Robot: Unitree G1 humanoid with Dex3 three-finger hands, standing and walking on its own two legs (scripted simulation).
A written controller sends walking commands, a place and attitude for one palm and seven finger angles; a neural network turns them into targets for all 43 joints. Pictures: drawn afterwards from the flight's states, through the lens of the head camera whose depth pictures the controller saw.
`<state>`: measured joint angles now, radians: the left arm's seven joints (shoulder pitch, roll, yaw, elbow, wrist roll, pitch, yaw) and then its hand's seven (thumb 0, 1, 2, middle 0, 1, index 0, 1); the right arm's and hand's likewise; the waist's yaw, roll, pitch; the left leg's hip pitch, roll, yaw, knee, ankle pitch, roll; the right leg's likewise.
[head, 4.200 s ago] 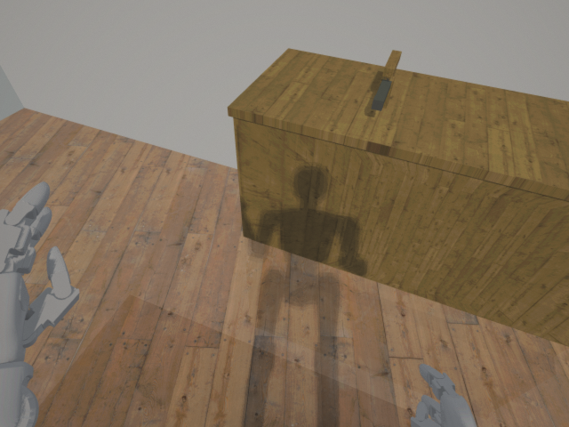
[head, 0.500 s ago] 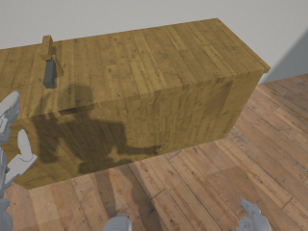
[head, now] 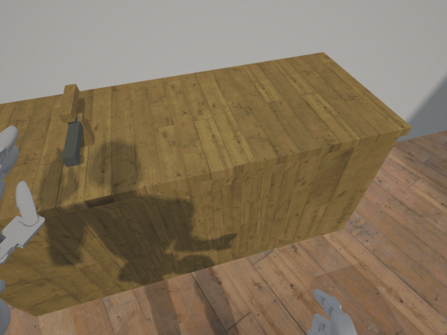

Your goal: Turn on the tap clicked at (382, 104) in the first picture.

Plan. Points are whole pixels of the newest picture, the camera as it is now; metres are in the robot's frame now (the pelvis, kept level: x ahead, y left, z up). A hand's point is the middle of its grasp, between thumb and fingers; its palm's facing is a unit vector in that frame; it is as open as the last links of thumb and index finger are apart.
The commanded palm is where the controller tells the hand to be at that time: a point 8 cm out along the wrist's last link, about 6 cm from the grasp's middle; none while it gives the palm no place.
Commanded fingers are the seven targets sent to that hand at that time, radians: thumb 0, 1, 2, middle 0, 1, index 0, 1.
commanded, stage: come to a stop and stand still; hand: left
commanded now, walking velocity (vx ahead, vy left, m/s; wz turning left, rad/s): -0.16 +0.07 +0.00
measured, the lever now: (71, 158) +0.46 +0.40 +0.03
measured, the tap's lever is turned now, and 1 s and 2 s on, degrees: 0 0 0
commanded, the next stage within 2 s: look again from close up in 0.92 s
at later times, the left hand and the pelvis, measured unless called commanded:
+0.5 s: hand (38, 217) +0.22 +0.26 +0.18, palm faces +0.42 -0.83 -0.37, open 7.4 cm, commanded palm +0.17 +0.29 +0.19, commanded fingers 0.00 0.90 0.90 -0.20 -0.30 -0.20 -0.30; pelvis +0.00 +0.01 +0.01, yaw -1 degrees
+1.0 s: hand (38, 237) +0.20 +0.25 +0.17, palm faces +0.39 -0.84 -0.38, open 7.4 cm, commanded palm +0.14 +0.29 +0.19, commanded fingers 0.00 0.90 0.90 -0.20 -0.30 -0.20 -0.30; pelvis -0.02 +0.02 +0.01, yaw -1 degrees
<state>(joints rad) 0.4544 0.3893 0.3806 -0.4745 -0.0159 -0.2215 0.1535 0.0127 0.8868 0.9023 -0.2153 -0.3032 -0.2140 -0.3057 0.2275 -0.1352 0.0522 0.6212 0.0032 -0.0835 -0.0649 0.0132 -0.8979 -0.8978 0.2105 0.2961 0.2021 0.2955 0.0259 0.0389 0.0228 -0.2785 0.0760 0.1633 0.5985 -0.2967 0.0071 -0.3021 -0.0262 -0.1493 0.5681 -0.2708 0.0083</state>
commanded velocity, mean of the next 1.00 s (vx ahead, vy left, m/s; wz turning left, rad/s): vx -0.04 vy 0.01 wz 0.00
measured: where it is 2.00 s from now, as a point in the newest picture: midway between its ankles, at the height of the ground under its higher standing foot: outside the picture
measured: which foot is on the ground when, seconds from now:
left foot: down 0.00-0.02, up 0.04-0.28, down 0.30-1.00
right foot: down 0.00-1.00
